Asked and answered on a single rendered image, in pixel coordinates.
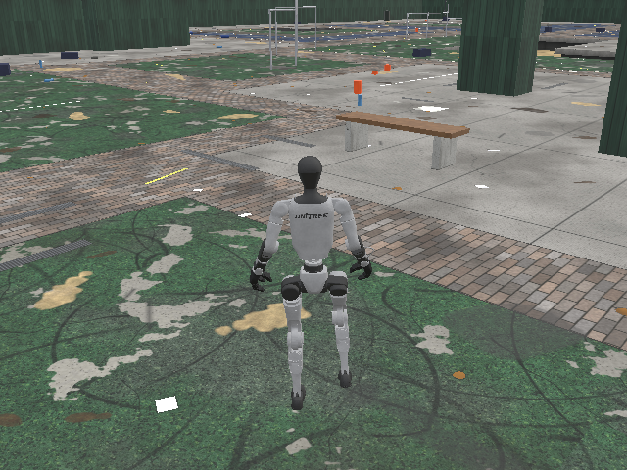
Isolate left robot upper arm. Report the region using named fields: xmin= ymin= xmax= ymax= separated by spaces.
xmin=263 ymin=199 xmax=291 ymax=254

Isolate robot left hand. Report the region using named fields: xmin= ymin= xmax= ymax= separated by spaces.
xmin=250 ymin=270 xmax=272 ymax=292

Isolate right robot upper arm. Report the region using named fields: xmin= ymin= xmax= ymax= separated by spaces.
xmin=331 ymin=198 xmax=361 ymax=251

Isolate right robot forearm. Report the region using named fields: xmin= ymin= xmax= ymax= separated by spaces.
xmin=351 ymin=235 xmax=369 ymax=267

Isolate robot right hand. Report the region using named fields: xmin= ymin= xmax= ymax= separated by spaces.
xmin=350 ymin=261 xmax=372 ymax=280

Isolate left robot forearm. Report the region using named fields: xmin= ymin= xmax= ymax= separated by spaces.
xmin=252 ymin=238 xmax=272 ymax=275

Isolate right robot thigh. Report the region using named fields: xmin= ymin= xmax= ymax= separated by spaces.
xmin=327 ymin=271 xmax=348 ymax=327

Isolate humanoid robot head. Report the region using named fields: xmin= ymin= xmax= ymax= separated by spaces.
xmin=294 ymin=156 xmax=328 ymax=204

